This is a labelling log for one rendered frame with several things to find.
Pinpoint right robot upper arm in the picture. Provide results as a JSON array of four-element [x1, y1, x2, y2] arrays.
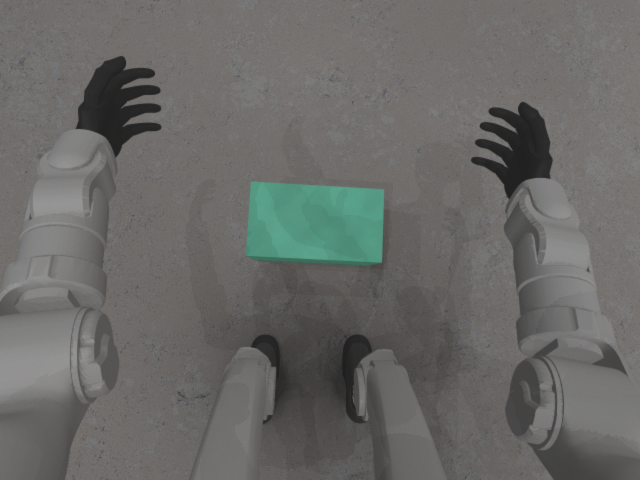
[[505, 355, 640, 480]]

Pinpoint robot right hand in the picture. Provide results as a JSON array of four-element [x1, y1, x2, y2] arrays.
[[471, 102, 553, 199]]

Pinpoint robot right forearm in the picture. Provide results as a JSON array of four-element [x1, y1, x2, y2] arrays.
[[504, 178, 640, 395]]

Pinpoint robot left forearm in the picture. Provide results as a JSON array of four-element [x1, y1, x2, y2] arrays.
[[0, 129, 117, 316]]

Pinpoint robot left thigh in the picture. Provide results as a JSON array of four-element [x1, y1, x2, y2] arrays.
[[189, 358, 276, 480]]

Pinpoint robot left hand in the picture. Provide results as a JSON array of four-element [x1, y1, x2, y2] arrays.
[[76, 56, 161, 158]]

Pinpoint left robot foot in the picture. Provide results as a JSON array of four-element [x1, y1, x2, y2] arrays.
[[251, 335, 280, 424]]

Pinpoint carton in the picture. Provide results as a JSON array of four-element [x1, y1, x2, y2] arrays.
[[246, 182, 384, 266]]

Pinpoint left robot upper arm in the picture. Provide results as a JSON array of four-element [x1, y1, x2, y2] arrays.
[[0, 306, 119, 480]]

